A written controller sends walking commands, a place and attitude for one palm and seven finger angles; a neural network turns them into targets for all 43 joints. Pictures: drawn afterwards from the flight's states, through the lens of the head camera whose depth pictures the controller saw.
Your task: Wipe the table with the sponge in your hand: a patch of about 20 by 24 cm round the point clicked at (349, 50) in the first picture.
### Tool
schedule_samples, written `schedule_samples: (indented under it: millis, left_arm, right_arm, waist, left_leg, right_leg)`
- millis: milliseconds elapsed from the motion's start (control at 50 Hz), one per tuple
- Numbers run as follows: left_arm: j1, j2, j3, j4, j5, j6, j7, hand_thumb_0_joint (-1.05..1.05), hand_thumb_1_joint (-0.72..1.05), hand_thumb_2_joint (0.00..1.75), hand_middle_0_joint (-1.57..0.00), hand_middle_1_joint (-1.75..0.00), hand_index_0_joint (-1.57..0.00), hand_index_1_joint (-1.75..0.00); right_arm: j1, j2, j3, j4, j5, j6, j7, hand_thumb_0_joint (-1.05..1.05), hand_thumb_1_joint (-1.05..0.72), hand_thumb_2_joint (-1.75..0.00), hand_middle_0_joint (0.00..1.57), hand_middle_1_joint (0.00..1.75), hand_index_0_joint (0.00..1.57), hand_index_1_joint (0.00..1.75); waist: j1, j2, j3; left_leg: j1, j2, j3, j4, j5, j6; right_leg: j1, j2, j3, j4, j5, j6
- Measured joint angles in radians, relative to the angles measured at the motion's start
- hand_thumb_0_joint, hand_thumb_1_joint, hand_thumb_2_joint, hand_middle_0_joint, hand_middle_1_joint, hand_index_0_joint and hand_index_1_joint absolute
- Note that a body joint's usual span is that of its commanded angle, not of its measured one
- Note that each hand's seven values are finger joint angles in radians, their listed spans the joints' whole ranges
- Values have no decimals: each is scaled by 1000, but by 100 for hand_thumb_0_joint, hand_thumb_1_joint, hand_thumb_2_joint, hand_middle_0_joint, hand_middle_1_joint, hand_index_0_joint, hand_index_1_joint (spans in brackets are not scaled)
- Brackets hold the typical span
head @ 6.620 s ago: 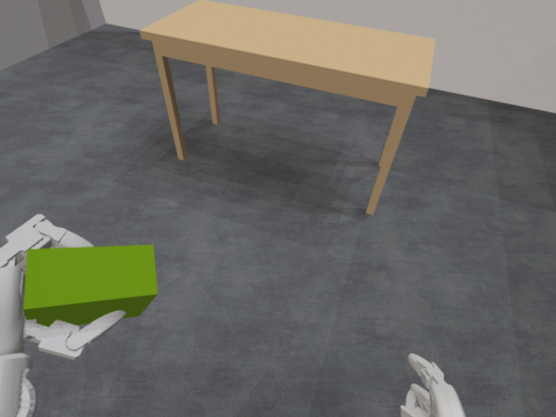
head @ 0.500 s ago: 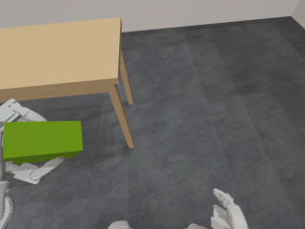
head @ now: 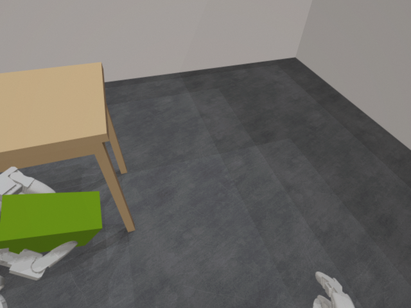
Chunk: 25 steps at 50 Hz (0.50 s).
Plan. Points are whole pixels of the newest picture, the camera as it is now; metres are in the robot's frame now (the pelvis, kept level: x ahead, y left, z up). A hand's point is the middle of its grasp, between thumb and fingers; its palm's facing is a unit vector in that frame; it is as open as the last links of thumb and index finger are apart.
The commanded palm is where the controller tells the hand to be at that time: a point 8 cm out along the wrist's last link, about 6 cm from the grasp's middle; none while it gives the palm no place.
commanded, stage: take the last steps up to it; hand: left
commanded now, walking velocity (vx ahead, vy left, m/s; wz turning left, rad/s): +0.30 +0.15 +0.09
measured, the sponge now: (64, 222) +0.21 +0.23 +0.14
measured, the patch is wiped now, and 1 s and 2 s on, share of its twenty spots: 0.00 0.00 0.00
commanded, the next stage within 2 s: come to a stop and stand still in 1.24 s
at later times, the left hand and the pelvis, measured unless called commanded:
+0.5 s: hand (14, 187) +0.25 +0.31 +0.16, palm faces +0.39 -0.79 -0.47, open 10.1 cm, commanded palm +0.19 +0.34 +0.18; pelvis +0.04 +0.06 +0.00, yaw +0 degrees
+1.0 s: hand (18, 137) +0.35 +0.36 +0.17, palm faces +0.35 -0.80 -0.49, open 10.1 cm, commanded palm +0.30 +0.42 +0.18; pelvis +0.14 +0.13 -0.01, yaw +1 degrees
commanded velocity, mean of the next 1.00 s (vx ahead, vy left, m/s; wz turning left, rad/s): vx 0.28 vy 0.15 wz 0.02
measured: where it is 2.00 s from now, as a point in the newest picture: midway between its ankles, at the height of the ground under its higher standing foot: outside the picture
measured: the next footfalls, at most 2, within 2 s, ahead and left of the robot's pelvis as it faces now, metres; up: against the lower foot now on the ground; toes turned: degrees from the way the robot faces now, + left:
right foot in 0.06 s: +0.06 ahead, -0.11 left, +0.00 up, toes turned -2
left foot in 0.36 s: +0.06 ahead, +0.18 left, +0.00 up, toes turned +9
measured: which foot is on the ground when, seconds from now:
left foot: down 0.00-0.08, up 0.10-0.34, down 0.36-0.66, up 0.68-0.98, down 1.00-1.00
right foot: up 0.00-0.04, down 0.06-0.38, up 0.40-0.64, down 0.66-1.00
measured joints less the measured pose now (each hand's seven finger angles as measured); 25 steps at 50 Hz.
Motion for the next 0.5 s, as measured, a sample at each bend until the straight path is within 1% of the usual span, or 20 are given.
schedule_samples:
  millis: [20,40,60,80,100,140,180,200,240,280,320,360,380,400,420,440,460,500]
  left_arm:
    - [-10,-13,-16,11,7,6,1,-1,-50,102,-74,-137,-75,-136]
    - [-19,-21,-30,16,12,8,2,-1,-50,102,-74,-137,-75,-136]
    - [-31,-23,-39,15,16,7,3,-1,-50,102,-74,-137,-75,-136]
    - [-50,-27,-47,18,20,2,4,-1,-50,102,-74,-137,-75,-136]
    - [-78,-33,-58,24,24,-4,2,-1,-50,102,-74,-137,-75,-136]
    - [-145,-40,-86,45,22,-16,-5,-1,-50,102,-74,-137,-75,-136]
    - [-176,-40,-95,54,18,-28,-13,-1,-50,102,-74,-137,-75,-136]
    - [-170,-36,-88,49,14,-34,-17,-1,-50,102,-74,-137,-75,-136]
    - [-133,-17,-64,30,6,-49,-20,-1,-50,102,-74,-137,-75,-136]
    - [-89,10,-40,6,2,-59,-18,-1,-50,102,-74,-137,-75,-136]
    - [-52,28,-23,-20,-1,-61,-12,-1,-50,102,-74,-137,-75,-136]
    - [-28,33,-16,-49,-4,-57,-6,-1,-50,102,-74,-137,-75,-136]
    - [-26,35,-11,-58,-6,-56,-3,-1,-50,102,-74,-137,-75,-136]
    - [-32,35,-6,-59,-7,-54,0,-1,-50,102,-74,-137,-75,-136]
    - [-38,31,-3,-55,-5,-52,4,-1,-50,103,-74,-137,-75,-136]
    - [-43,28,0,-45,0,-52,6,-1,-50,103,-74,-137,-75,-136]
    - [-49,27,2,-34,3,-51,6,-1,-50,103,-74,-137,-75,-136]
    - [-65,23,0,-22,4,-42,4,-1,-50,103,-74,-137,-75,-136]
  right_arm:
    - [12,8,6,5,-2,-11,-1,2,-90,-90,20,30,20,30]
    - [20,17,14,11,-4,-21,-1,2,-90,-90,20,30,20,30]
    - [25,26,22,15,-5,-29,1,2,-90,-90,20,30,20,30]
    - [21,33,28,22,-7,-34,2,2,-90,-90,20,30,20,30]
    - [10,37,31,35,-9,-36,4,2,-90,-90,20,30,20,30]
    - [-13,40,32,68,-12,-30,7,2,-90,-90,20,30,20,30]
    - [-31,39,34,86,-13,-18,12,2,-90,-90,21,30,21,30]
    - [-40,39,35,86,-14,-10,15,2,-90,-90,21,30,21,30]
    - [-51,39,35,73,-14,1,19,2,-90,-90,21,30,21,30]
    - [-52,37,33,55,-14,2,19,2,-90,-90,21,30,21,30]
    - [-44,28,27,40,-14,-5,17,2,-90,-90,21,30,21,30]
    - [-30,8,15,23,-14,-16,10,2,-90,-90,21,30,21,30]
    - [-29,5,6,21,-14,-23,5,2,-90,-90,21,30,21,30]
    - [-32,7,-2,23,-12,-26,0,2,-90,-90,21,30,21,30]
    - [-34,12,-7,25,-11,-29,-3,2,-90,-90,20,30,20,30]
    - [-36,19,-9,31,-12,-36,-4,2,-90,-90,20,30,20,30]
    - [-36,27,-9,37,-13,-44,-4,2,-90,-90,20,30,20,30]
    - [-33,42,-4,44,-8,-60,5,2,-90,-90,20,30,20,30]
  waist:
    - [7,12,-9]
    - [15,19,-17]
    - [23,17,-24]
    - [32,22,-23]
    - [33,31,-15]
    - [25,37,9]
    - [27,27,24]
    - [26,19,28]
    - [14,3,34]
    - [0,-14,41]
    - [-6,-26,50]
    - [-4,-19,57]
    - [-1,-26,66]
    - [7,-35,77]
    - [17,-37,84]
    - [21,-32,85]
    - [19,-23,81]
    - [19,-6,76]
  left_leg:
    - [-1,6,-6,14,-8,-3]
    - [-5,9,-10,33,-19,-8]
    - [-16,8,-10,61,-34,-13]
    - [-34,13,-11,99,-54,-13]
    - [-57,14,-19,149,-93,-7]
    - [-126,-2,-35,305,-133,-8]
    - [-186,-17,-28,428,-108,-12]
    - [-204,-18,-20,448,-95,-13]
    - [-210,-9,-4,396,-76,-11]
    - [-183,4,12,271,-60,-8]
    - [-129,11,26,125,-28,-5]
    - [-56,14,40,-22,14,-4]
    - [-41,4,49,-46,60,-7]
    - [-37,-6,61,-29,65,-8]
    - [-32,-8,71,-13,52,-6]
    - [-27,-5,76,-7,38,-2]
    - [-22,-1,75,-9,29,2]
    - [-6,5,72,-27,25,7]
  right_leg:
    - [28,-14,-18,-11,-12,5]
    - [66,-28,-31,-49,-20,8]
    - [105,-45,-32,-106,-27,4]
    - [110,-46,-36,-131,31,-3]
    - [101,-44,-45,-115,70,-16]
    - [104,-56,-72,-99,73,-31]
    - [114,-73,-71,-125,77,-34]
    - [116,-80,-61,-144,87,-32]
    - [118,-95,-42,-185,112,-21]
    - [120,-113,-30,-213,127,-8]
    - [122,-130,-23,-216,123,9]
    - [118,-139,-21,-186,100,30]
    - [108,-151,-13,-150,77,34]
    - [92,-160,-3,-88,25,31]
    - [67,-157,-1,1,-46,27]
    - [37,-148,-10,96,-98,25]
    - [12,-139,-26,170,-126,24]
    - [-14,-125,-65,230,-130,26]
